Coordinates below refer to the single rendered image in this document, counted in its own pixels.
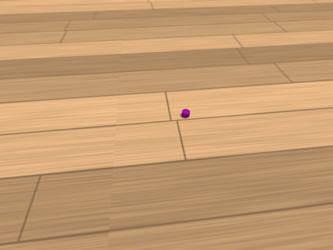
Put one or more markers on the tin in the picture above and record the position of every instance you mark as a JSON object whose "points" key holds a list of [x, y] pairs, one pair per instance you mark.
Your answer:
{"points": [[185, 113]]}

